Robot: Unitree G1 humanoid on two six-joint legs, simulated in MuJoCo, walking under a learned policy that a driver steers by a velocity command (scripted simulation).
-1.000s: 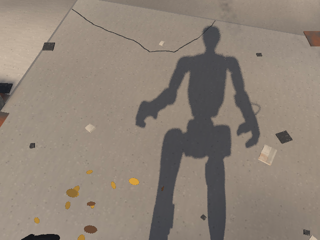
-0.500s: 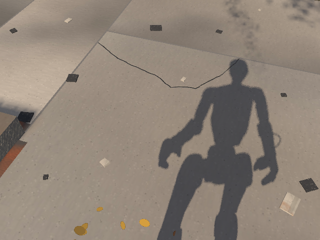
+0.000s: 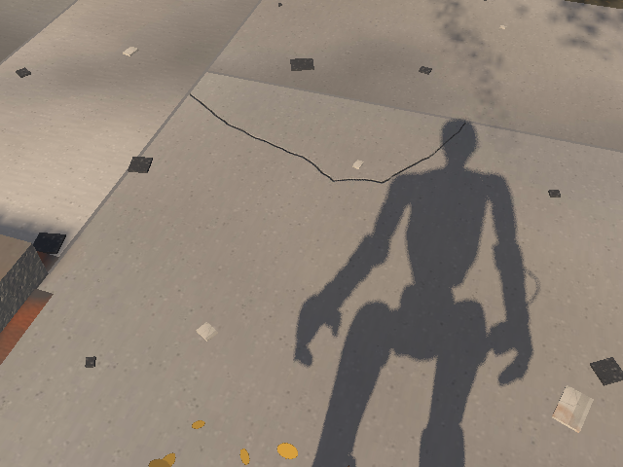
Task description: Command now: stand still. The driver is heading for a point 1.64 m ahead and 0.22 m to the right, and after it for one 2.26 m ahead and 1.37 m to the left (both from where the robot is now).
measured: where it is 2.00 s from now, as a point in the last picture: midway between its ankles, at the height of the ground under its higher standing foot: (330, 437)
